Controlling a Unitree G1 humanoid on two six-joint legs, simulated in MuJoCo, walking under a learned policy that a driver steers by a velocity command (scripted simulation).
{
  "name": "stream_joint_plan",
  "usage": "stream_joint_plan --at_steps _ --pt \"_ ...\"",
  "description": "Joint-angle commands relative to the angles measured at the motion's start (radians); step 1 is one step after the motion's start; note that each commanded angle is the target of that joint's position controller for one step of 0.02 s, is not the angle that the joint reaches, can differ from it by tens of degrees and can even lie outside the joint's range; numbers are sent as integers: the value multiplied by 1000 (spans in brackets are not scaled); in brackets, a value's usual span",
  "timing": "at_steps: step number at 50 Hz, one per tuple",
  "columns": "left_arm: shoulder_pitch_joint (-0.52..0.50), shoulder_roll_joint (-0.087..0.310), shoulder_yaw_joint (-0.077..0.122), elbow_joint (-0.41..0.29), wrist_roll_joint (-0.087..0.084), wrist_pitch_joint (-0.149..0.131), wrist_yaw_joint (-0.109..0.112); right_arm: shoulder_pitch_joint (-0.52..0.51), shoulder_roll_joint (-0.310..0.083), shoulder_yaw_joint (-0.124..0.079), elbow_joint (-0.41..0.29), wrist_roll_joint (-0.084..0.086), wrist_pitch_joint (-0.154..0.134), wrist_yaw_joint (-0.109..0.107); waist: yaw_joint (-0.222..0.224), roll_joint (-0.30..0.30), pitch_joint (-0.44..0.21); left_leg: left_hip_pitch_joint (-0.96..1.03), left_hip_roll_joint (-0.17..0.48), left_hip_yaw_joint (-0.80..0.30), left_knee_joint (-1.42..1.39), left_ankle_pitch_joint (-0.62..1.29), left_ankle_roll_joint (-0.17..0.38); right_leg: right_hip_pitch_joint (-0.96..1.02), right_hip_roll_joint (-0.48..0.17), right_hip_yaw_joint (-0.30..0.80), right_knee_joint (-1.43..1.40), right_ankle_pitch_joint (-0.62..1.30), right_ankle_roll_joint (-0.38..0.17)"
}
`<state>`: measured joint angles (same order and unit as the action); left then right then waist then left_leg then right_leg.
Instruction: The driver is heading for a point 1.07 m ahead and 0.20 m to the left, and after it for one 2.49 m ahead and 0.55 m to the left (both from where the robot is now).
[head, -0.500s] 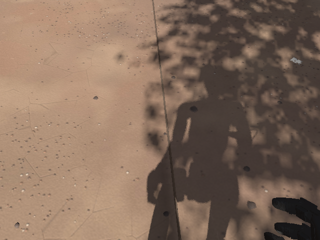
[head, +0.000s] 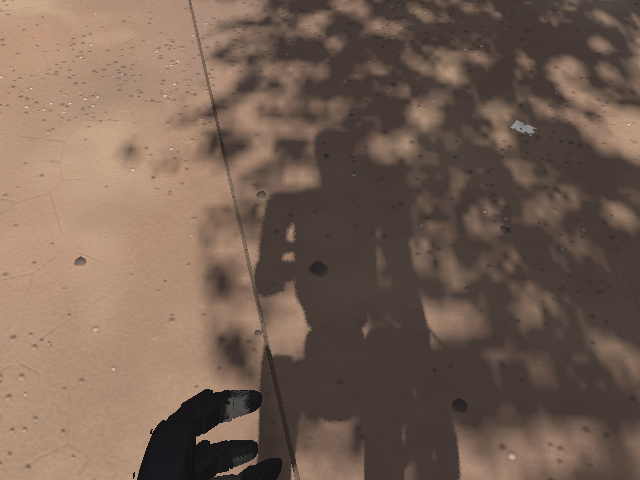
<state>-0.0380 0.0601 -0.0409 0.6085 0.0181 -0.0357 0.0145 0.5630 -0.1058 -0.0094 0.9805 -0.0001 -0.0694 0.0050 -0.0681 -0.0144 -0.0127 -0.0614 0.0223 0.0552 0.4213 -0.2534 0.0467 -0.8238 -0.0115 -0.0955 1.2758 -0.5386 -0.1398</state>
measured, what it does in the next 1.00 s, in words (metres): walks ahead, turning left: left foot 0.13 m lower, then right foot 0.13 m higher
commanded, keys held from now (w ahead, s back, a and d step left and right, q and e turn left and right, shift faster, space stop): w+q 0.60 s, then w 0.02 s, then w+e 0.38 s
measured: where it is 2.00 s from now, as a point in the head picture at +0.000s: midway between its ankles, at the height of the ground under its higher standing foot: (223, 222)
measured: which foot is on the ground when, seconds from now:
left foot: up 0.00-0.56, down 0.58-1.00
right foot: down 0.00-0.56, up 0.58-0.98, down 1.00-1.00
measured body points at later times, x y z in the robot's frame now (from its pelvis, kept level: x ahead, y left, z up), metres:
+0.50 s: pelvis +0.28 +0.05 +0.04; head +0.32 +0.05 +0.49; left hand +0.20 +0.31 -0.07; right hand +0.58 -0.08 -0.03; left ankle +0.42 +0.22 -0.66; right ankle +0.09 -0.10 -0.62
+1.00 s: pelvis +0.60 +0.11 -0.02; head +0.61 +0.10 +0.43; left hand +0.73 +0.36 -0.09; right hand +0.69 -0.12 -0.17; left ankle +0.41 +0.21 -0.75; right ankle +0.76 +0.04 -0.62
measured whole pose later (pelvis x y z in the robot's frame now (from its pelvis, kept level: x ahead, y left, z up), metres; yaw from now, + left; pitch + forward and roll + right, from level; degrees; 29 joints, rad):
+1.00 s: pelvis +0.60 +0.11 -0.02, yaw +17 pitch +4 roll +0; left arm 0.13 0.14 -0.04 0.60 -0.01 -0.05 0.01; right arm 0.36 -0.22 -0.03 0.92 0.01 0.00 0.00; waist 0.00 0.04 -0.06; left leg 0.00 0.08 0.11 0.34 -0.37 -0.02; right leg -0.96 -0.09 -0.09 1.32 -0.46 -0.07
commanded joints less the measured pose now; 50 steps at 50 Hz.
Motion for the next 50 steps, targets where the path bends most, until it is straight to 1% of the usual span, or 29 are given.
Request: stream_joint_plan --at_steps 1,2,4,6,7,13,14,15,17,22,25,27,28,29,30,31,32,33,34,35,37,39,41,42,43,44,46,49,50 --pt "545 320 124 85 34 0 32 -280 -174 -64 -217 3 -23 49 342 -130 -260 -604 -94 -132 821 21 51 737 -285 898 -785 -372 -180" --pt "385 318 124 86 21 1 27 -250 -136 -67 -253 -20 -8 41 209 -106 -140 -727 -81 -274 972 -64 67 647 -380 1005 -854 -293 -191" --pt "261 176 92 120 2 -18 13 -248 -109 -69 -275 -24 38 6 102 -8 71 -710 -2 -172 960 -44 65 385 -348 712 -787 -185 -111" --pt "208 105 78 152 4 -47 13 -159 -92 -74 -255 -25 72 -9 14 -54 110 -615 15 -173 872 13 22 269 -279 445 -788 26 -24" --pt "223 105 82 174 8 -61 14 -152 -94 -77 -255 -27 89 -7 4 -86 104 -610 4 -166 864 72 10 269 -269 365 -790 97 -15" --pt "375 199 117 237 4 -89 22 -354 -138 -85 -322 -40 102 23 43 -67 69 -676 -10 -109 616 354 -2 501 -252 80 -809 497 12" --pt "364 192 111 221 -39 -96 51 -418 -160 -85 -355 24 85 20 80 -46 32 -707 18 -201 560 427 9 566 -260 66 -786 455 11" --pt "372 209 111 216 -46 -98 65 -464 -163 -82 -379 26 81 24 89 -44 23 -730 15 -188 503 446 10 629 -268 47 -783 471 16" --pt "401 253 120 202 -39 -88 79 -540 -157 -74 -419 16 74 44 122 -42 26 -750 24 -154 400 481 6 712 -275 12 -755 482 23" --pt "480 297 137 148 -34 -42 87 -676 -140 -57 -474 38 69 106 217 -31 88 -760 41 -61 199 499 -15 818 -310 -29 -638 478 47" --pt "472 344 152 111 -38 -17 77 -624 -162 -70 -448 37 63 116 201 -36 68 -530 -7 34 90 467 10 773 -289 -91 -490 781 84" --pt "461 364 156 108 -46 -20 60 -379 -243 -119 -362 39 66 86 81 -65 -41 -200 -38 64 57 509 53 693 -276 -87 -180 977 97" --pt "396 351 152 117 -64 -38 47 -220 -285 -146 -313 31 63 64 -51 -34 -66 46 -27 61 -104 731 119 547 -214 -121 105 905 136" --pt "361 255 137 121 -48 -63 42 -104 -358 -156 -256 0 62 43 -125 223 -15 332 83 -106 -121 969 239 152 -30 -123 654 -87 186" --pt "472 176 92 59 -31 -101 29 -111 -455 -142 -287 -69 38 36 -30 336 -257 699 261 -291 306 1491 363 -159 -37 46 957 -351 187" --pt "470 269 86 56 -43 -130 6 -44 -396 -126 -297 -54 34 40 -106 200 -539 826 362 -454 269 1279 506 -232 -40 213 959 -263 202" --pt "462 301 83 37 -70 -132 4 -23 -390 -123 -256 -42 45 38 -69 95 -568 765 394 -578 73 712 498 -315 -49 212 865 -129 209" --pt "394 287 80 19 -79 -115 28 -127 -344 -111 -267 -12 54 29 -15 20 -461 570 382 -617 -33 325 424 -341 -96 167 806 -15 214" --pt "366 285 78 31 -59 -86 49 -257 -270 -80 -289 7 53 20 28 -13 -355 357 385 -586 -67 279 391 -292 -117 147 819 37 219" --pt "384 276 78 47 -47 -58 58 -331 -238 -58 -285 13 45 20 76 -21 -274 154 385 -538 -92 249 374 -229 -129 152 821 50 214" --pt "304 218 57 4 -46 -26 63 -398 -229 -42 -240 6 29 33 133 32 -67 -215 346 -420 -134 93 308 -223 -152 185 751 -62 193" --pt "177 145 31 -55 -54 -34 54 -307 -182 -28 -165 2 26 20 109 75 58 -293 307 -361 -112 23 233 -413 -129 255 820 -88 152" --pt "176 128 19 -76 -55 -44 38 -284 -201 -25 -129 -7 29 0 128 72 74 -268 283 -278 -136 -33 182 -507 -114 260 732 62 137" --pt "205 143 21 -69 -39 -44 32 -309 -259 -37 -137 -22 29 1 144 47 51 -311 244 -200 -181 -15 180 -404 -115 194 586 179 146" --pt "207 153 28 -60 -27 -43 26 -320 -270 -44 -133 -25 30 1 146 48 34 -354 210 -144 -205 3 164 -278 -128 157 485 276 151" --pt "158 162 30 -76 -23 -39 25 -329 -260 -44 -140 -16 30 0 130 55 29 -400 177 -76 -264 8 142 -149 -128 99 330 317 157" --pt "95 126 19 -76 -27 -26 20 -245 -271 -54 -104 10 39 -5 75 118 28 -300 192 -33 -302 83 140 -38 -128 7 183 229 139" --pt "119 145 23 -80 -35 -32 -10 -183 -301 -59 -98 14 72 -14 104 164 -17 -68 208 46 -111 847 130 81 -3 -131 -22 -23 30" --pt "217 200 48 -61 -37 -35 -19 -179 -299 -52 -107 3 75 -17 164 177 -92 -16 214 53 46 1165 120 214 63 -104 -100 -10 -17"
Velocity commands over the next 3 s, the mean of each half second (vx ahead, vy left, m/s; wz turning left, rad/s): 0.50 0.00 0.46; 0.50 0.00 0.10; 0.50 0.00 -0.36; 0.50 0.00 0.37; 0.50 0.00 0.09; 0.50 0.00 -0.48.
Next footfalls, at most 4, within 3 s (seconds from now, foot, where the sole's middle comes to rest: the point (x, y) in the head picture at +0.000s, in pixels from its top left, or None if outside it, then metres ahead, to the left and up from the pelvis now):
0.58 left None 0.45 0.22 -0.79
1.00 right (279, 324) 0.80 0.05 -0.66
1.66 left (198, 250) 1.14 0.27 -0.79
2.06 right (233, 144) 1.41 0.17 -0.66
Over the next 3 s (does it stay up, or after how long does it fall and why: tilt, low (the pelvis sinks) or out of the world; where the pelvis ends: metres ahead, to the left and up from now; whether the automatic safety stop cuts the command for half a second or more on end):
stays up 1.68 0.46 -0.04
